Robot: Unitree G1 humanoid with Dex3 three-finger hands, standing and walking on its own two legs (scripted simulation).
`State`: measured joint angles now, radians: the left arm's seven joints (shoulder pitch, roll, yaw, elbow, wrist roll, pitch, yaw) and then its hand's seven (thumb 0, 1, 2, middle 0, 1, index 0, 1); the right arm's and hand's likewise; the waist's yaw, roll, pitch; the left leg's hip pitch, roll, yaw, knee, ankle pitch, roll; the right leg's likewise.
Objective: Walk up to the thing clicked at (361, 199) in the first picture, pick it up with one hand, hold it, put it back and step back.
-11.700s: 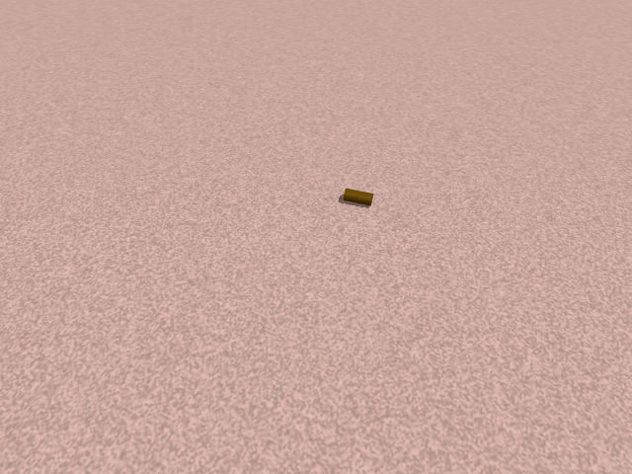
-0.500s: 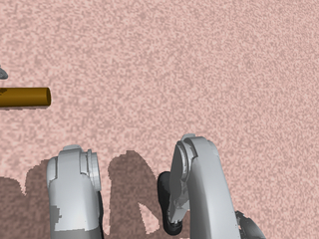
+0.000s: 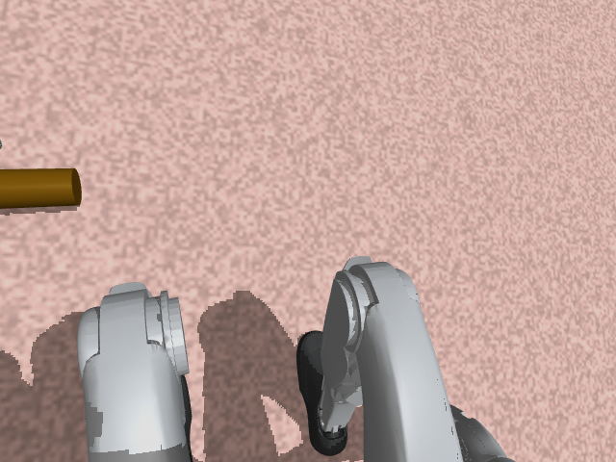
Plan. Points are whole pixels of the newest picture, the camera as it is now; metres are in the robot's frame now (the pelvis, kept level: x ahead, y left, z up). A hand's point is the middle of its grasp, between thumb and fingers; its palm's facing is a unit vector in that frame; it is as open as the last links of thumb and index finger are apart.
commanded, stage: rise first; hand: left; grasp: from above
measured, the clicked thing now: (27, 188) +0.47 +0.34 -0.29
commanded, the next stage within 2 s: approach in 1.28 s
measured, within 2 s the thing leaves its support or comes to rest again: neither
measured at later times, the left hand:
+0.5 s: hand out of the picture +0.42 +0.37 -0.18, palm faces -0.48 -0.08 -0.87, open 14.0 cm
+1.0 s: hand out of the picture +0.42 +0.37 -0.17, palm faces -0.47 -0.07 -0.88, open 14.0 cm
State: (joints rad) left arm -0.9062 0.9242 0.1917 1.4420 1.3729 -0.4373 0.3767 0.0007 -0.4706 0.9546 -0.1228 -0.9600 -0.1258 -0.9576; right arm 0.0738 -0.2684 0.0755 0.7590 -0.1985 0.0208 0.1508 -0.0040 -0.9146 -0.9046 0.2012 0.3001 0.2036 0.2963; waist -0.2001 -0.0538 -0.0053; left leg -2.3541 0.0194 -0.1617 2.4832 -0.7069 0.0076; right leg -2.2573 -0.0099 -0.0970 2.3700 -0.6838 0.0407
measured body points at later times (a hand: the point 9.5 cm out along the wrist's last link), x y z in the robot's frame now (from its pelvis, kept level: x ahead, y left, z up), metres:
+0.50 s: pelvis +0.00 +0.00 +0.00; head +0.25 +0.10 +0.36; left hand +0.44 +0.37 -0.13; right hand +0.07 -0.27 -0.10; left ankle +0.07 +0.12 -0.28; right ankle +0.10 -0.13 -0.28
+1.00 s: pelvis +0.00 +0.00 +0.00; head +0.24 +0.10 +0.37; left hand +0.44 +0.37 -0.12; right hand +0.08 -0.27 -0.10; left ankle +0.07 +0.12 -0.28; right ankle +0.10 -0.13 -0.28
